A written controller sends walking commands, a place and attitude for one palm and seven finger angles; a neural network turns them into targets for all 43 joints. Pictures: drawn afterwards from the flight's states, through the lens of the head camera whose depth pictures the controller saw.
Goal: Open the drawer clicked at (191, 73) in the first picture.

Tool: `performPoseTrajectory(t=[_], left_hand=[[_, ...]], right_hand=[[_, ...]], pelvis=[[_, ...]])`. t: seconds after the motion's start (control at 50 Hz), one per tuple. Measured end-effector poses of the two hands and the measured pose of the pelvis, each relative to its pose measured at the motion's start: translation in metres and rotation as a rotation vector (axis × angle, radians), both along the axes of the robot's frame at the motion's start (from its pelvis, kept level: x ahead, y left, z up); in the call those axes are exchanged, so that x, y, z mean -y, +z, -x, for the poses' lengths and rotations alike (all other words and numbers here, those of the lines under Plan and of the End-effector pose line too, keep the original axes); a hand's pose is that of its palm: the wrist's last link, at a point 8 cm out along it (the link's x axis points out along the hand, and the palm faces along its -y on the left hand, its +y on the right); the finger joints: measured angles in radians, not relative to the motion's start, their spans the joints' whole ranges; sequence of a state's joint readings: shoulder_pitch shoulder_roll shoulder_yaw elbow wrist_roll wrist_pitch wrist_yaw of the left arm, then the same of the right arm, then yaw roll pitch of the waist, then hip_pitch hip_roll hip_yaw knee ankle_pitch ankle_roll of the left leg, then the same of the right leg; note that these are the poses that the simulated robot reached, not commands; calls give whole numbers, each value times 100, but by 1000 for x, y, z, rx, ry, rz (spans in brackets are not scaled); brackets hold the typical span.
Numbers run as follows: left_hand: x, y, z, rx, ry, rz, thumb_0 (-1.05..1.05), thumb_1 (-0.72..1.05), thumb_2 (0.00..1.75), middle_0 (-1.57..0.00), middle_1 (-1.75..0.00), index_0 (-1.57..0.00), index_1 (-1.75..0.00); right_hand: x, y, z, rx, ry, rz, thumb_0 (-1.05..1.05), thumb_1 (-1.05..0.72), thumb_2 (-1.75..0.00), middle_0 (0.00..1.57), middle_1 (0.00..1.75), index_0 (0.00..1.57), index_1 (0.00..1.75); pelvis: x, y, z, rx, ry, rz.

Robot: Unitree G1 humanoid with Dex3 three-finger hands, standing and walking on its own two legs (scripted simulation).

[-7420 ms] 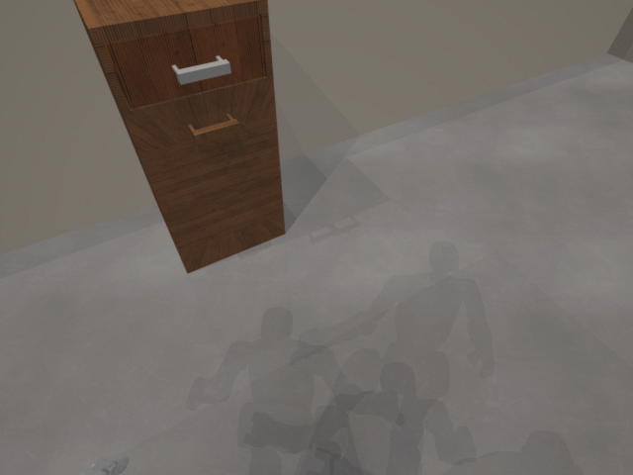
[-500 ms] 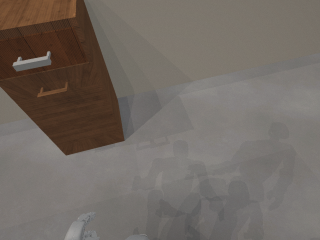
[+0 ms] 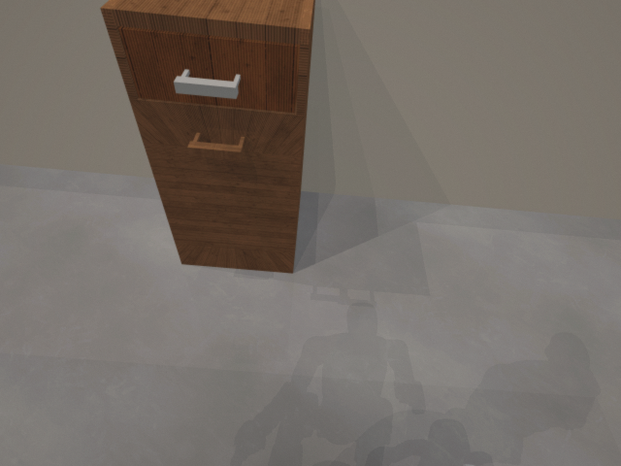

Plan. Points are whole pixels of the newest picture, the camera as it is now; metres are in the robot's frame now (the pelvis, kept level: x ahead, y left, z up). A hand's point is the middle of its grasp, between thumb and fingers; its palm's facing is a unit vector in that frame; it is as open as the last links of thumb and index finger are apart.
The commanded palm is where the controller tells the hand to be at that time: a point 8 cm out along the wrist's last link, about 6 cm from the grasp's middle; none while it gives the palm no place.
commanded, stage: take the last steps up to it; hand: left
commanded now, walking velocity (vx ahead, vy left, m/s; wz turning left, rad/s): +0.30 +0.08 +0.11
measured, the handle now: (209, 81) +0.85 +0.33 +0.03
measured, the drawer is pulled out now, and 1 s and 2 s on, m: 0.00 0.00 0.00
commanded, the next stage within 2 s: come to a stop and stand still in 0.76 s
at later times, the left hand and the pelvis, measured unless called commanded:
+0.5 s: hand (224, 367) +0.28 +0.17 -0.16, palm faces -0.02 -0.98 -0.20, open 7.4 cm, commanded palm none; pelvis +0.16 +0.00 -0.02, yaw +2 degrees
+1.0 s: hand (213, 397) +0.24 +0.18 -0.17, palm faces +0.17 -0.97 -0.16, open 7.4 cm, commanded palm none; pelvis +0.30 +0.02 +0.00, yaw +4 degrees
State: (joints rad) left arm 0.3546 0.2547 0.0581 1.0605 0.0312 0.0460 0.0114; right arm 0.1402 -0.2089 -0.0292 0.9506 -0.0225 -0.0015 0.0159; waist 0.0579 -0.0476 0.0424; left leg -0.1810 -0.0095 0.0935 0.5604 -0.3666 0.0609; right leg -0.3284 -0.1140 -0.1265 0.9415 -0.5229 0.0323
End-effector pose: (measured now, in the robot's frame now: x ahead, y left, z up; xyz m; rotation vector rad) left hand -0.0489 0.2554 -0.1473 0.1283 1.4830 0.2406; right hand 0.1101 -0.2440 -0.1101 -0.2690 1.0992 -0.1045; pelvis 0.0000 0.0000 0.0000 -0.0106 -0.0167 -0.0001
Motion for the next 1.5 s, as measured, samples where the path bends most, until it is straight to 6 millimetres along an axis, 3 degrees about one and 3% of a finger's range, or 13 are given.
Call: performPoseTrajectory(t=[0.2, 0.38, 0.48, 0.54, 0.68, 0.8, 0.92, 1.02, 1.14, 1.22, 1.32, 1.4, 1.5], left_hand=[[-13, 14, -101, 176, -41, 22, 1, 91, 90, -20, -30, -20, -30], [8, 15, -228, 280, -135, 27, 1, 90, 90, -20, -30, -20, -30], [32, 14, -312, 378, -188, 20, 1, 90, 90, -20, -30, -20, -30], [43, 15, -338, 439, -171, 8, 1, 90, 90, -20, -30, -20, -30], [40, 28, -319, 326, -53, -43, -1, 94, 90, -20, -30, -20, -30], [34, 31, -293, 177, -19, -33, -1, 94, 90, -20, -30, -20, -30], [35, 22, -278, 76, 57, 26, 0, 92, 90, -20, -30, -20, -30], [29, 2, -278, -14, 93, 79, 0, 91, 90, -20, -30, -20, -30], [14, 0, -305, -29, 40, 78, 1, 90, 90, -20, -30, -20, -30], [-3, 5, -331, 26, -10, 31, 1, 90, 90, -20, -30, -20, -30], [-13, 13, -361, 137, -49, -42, 0, 91, 90, -20, -30, -20, -30], [1, 23, -371, 220, -83, -91, 0, 91, 90, -19, -30, -20, -30], [40, 37, -354, 233, -99, -97, 0, 91, 90, -19, -30, -20, -30]], right_hand=[[-35, -9, 54, -192, -87, -35, 0, -92, -89, 20, 30, 20, 30], [-49, -24, 108, -445, -223, -88, 0, -91, -89, 20, 30, 20, 30], [-47, -35, 109, -581, -265, -125, 0, -91, -89, 20, 30, 20, 30], [-36, -41, 83, -605, -261, -139, 1, -91, -89, 20, 30, 20, 30], [-5, -38, -60, -367, -164, -120, 1, -91, -89, 20, 29, 20, 30], [-6, -28, -174, -178, -92, -121, 0, -91, -90, 19, 29, 19, 30], [-25, -19, -252, -113, -12, -96, 0, -92, -90, 19, 29, 19, 30], [-56, -19, -298, -79, 30, -62, 0, -92, -90, 19, 29, 20, 30], [-78, -14, -308, -61, -13, -70, 0, -91, -89, 20, 30, 20, 30], [-63, -13, -297, -52, -57, -57, -2, -93, -89, 20, 30, 20, 30], [-28, -18, -264, -86, -90, -42, -1, -92, -89, 20, 30, 20, 30], [6, -33, -232, -122, -116, -61, -1, -91, -89, 20, 30, 20, 30], [34, -44, -194, -196, -148, -106, 0, -91, -89, 20, 29, 20, 30]], pelvis=[[-22, 12, -43, 16, 40, 7], [-16, 1, -103, 16, 40, -19], [-1, -13, -150, 15, 39, -21], [10, -17, -175, 28, 51, -19], [20, 4, -217, 27, 70, -21], [14, 13, -250, 6, 64, -18], [-6, 13, -284, -5, 72, -3], [-28, 3, -308, -3, 67, 8], [-35, 6, -309, 2, 32, -7], [-29, 8, -296, -4, 15, 0], [-10, 5, -280, -6, 9, -6], [12, -2, -271, -1, 13, -24], [35, 3, -268, 10, 15, -43]])
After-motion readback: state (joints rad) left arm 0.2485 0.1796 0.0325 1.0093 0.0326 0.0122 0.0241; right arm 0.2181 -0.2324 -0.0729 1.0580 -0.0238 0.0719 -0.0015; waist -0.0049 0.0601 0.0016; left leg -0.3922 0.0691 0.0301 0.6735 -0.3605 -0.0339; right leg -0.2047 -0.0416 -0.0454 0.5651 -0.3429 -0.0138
